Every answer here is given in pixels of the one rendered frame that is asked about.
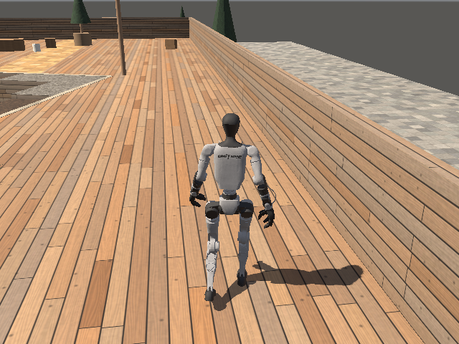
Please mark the right robot forearm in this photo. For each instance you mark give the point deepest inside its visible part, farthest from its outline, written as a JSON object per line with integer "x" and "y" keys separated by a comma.
{"x": 264, "y": 195}

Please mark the left robot hand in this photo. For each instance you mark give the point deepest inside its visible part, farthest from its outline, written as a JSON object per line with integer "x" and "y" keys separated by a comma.
{"x": 200, "y": 197}

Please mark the right robot hand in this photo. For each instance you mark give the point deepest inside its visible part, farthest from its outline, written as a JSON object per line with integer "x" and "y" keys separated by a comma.
{"x": 270, "y": 217}

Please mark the left robot forearm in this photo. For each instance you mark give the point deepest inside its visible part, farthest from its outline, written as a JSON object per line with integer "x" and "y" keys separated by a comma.
{"x": 195, "y": 186}

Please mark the robot left upper arm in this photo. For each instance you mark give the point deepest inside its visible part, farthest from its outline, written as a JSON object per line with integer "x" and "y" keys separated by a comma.
{"x": 204, "y": 159}

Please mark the robot right shin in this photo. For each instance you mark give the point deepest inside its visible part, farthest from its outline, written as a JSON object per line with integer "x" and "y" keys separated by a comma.
{"x": 243, "y": 254}

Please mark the left robot foot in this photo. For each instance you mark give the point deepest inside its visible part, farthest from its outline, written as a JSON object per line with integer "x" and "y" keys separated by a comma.
{"x": 209, "y": 295}

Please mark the robot right upper arm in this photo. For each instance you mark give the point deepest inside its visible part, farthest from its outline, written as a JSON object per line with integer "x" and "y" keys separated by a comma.
{"x": 253, "y": 152}

